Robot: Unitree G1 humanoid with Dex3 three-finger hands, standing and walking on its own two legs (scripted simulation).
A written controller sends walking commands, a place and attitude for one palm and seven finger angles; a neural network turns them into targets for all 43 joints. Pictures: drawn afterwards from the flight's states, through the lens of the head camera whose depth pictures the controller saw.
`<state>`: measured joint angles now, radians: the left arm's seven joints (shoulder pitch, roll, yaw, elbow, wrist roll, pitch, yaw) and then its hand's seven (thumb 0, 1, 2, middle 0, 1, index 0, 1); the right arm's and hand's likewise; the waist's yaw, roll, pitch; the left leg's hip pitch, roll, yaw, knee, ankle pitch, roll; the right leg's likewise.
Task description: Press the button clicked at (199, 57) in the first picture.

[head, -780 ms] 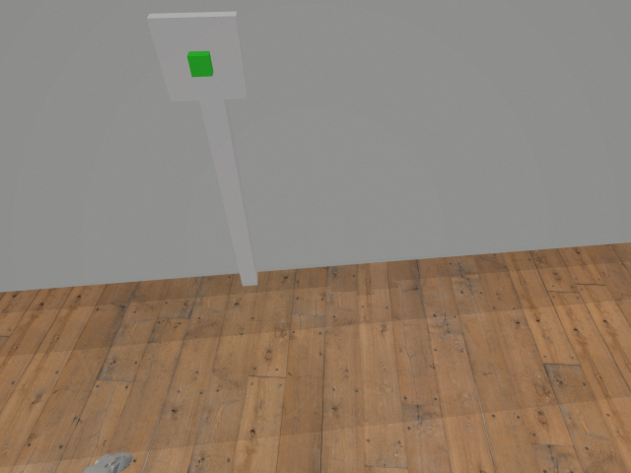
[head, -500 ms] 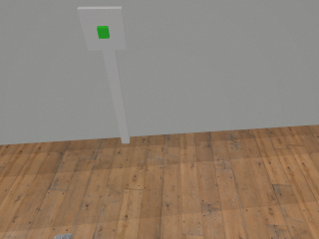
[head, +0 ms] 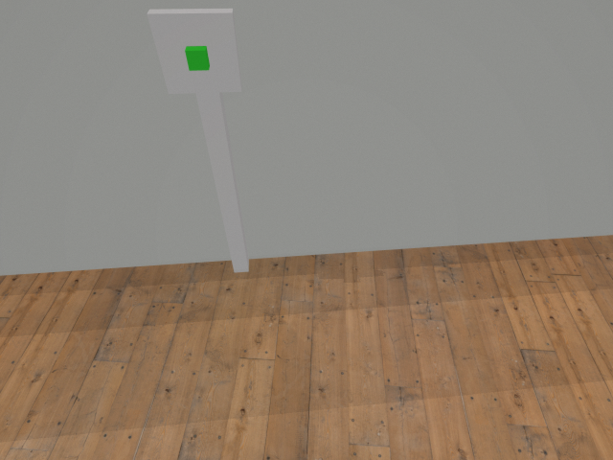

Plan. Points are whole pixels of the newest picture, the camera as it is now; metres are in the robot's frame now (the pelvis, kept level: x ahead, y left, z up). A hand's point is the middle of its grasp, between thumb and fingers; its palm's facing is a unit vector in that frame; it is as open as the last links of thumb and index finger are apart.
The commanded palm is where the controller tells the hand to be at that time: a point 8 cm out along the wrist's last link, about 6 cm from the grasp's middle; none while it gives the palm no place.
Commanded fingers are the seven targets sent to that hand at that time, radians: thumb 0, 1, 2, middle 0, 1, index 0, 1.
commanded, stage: stand and wait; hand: left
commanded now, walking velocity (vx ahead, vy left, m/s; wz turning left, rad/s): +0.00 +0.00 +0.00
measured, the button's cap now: (197, 57) +0.90 +0.31 +0.11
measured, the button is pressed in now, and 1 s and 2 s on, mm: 0 0 0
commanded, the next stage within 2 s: look at it before walking up in 0.04 s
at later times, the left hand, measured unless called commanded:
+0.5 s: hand out of the picture +0.08 +0.25 -0.16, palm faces -0.04 -0.94 -0.33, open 7.4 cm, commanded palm none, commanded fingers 0.00 0.90 0.90 -0.20 -0.30 -0.20 -0.30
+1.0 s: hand out of the picture +0.08 +0.25 -0.16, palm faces -0.01 -0.94 -0.33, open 7.4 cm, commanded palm none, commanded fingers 0.00 0.90 0.90 -0.20 -0.30 -0.20 -0.30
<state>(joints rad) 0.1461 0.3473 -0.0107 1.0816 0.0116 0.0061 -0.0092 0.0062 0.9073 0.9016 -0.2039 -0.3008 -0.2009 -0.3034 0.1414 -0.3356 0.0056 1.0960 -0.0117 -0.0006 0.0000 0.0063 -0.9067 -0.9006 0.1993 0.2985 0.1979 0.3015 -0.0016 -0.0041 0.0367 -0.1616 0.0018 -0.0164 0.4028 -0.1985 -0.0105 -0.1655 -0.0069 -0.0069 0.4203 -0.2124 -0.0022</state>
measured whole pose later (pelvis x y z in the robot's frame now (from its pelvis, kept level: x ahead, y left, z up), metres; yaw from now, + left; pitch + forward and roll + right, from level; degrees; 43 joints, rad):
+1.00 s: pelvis +0.01 +0.00 +0.00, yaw +1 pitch -2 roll +0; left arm 0.12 0.34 -0.01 1.07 0.01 0.01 0.00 0.00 0.91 0.90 -0.20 -0.30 -0.20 -0.30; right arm 0.12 -0.33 0.01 1.09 -0.01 0.01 0.00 0.01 -0.91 -0.90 0.20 0.30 0.20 0.30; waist 0.00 -0.01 0.05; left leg -0.17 -0.01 -0.03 0.40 -0.21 -0.01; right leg -0.17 -0.02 -0.02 0.42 -0.23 0.01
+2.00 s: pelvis +0.26 +0.00 -0.01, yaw +8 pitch -1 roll -1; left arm 0.27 0.18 0.05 1.06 0.03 -0.07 0.02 -0.02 0.95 0.90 -0.20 -0.30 -0.20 -0.30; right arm 0.25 -0.17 -0.06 1.06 -0.02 -0.02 -0.01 0.01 -0.91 -0.90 0.19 0.30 0.19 0.30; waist -0.01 0.01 0.02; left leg -0.50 0.11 0.07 1.05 -0.32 -0.01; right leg -0.16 -0.02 -0.18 0.46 -0.29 -0.03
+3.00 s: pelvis +0.40 +0.01 +0.00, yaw +6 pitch -2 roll +3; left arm 0.18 0.15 0.04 0.99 0.03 0.02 0.03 0.00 0.91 0.90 -0.20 -0.30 -0.20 -0.30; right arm 0.17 -0.23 -0.08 1.04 -0.02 0.08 0.00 0.00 -0.91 -0.90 0.19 0.30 0.19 0.30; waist 0.02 0.02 0.07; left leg -0.37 0.03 -0.02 1.03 -0.39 -0.07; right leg -0.32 -0.08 -0.11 0.49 -0.14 -0.05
